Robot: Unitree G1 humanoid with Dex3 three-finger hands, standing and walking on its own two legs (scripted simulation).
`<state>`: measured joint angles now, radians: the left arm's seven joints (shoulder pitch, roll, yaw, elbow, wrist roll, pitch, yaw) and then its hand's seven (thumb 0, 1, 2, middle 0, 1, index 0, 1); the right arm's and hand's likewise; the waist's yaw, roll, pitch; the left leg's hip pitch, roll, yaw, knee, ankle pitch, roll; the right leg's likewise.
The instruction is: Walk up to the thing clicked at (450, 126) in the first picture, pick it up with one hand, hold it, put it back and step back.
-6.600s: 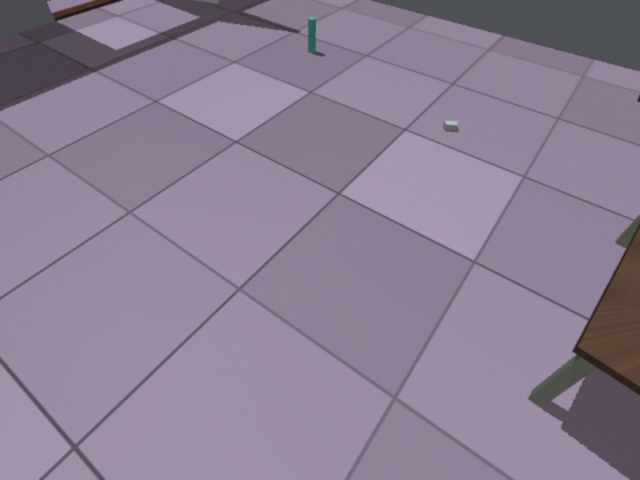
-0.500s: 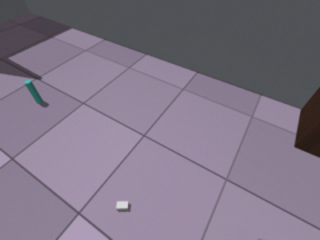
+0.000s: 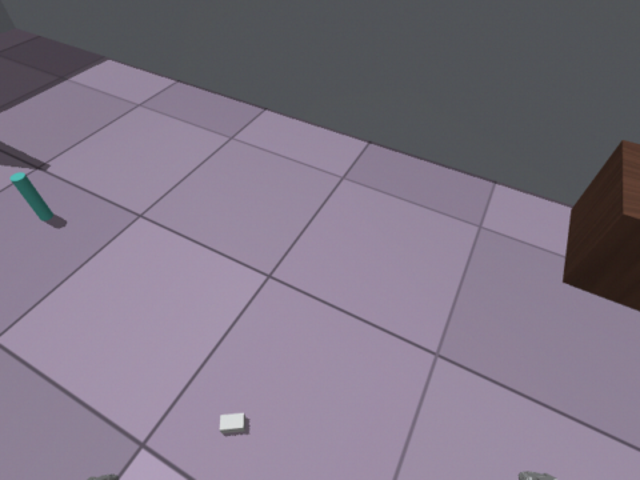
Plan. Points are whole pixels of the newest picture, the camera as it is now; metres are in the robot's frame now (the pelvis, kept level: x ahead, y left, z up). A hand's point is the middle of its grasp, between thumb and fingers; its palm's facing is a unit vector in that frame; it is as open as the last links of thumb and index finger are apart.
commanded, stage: walk up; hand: left
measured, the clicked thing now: (232, 423) +0.40 +0.23 -0.76
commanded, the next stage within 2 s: stand in 0.68 s
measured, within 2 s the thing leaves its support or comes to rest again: neither
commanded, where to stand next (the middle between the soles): +0.09 -0.01 m, yaw +0 degrees
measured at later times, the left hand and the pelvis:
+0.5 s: hand out of the picture +0.10 +0.26 -0.15, palm faces -0.06 -0.93 -0.37, open 7.4 cm; pelvis +0.01 +0.00 +0.00, yaw -1 degrees
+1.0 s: hand out of the picture +0.09 +0.24 -0.15, palm faces -0.06 -0.94 -0.34, open 7.3 cm; pelvis +0.00 +0.00 +0.01, yaw +0 degrees
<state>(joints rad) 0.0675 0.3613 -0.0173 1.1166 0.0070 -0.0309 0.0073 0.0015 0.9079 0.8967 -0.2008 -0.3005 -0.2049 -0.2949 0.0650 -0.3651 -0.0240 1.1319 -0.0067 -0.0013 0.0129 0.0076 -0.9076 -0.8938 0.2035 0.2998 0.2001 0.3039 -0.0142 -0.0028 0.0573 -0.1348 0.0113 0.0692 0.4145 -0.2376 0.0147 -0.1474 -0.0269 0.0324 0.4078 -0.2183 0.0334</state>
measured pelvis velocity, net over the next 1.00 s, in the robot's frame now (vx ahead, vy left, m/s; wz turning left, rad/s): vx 0.00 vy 0.00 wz -0.01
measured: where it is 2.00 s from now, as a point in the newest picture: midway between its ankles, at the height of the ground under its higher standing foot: outside the picture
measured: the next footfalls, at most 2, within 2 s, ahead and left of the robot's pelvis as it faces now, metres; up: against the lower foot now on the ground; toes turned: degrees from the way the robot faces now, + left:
none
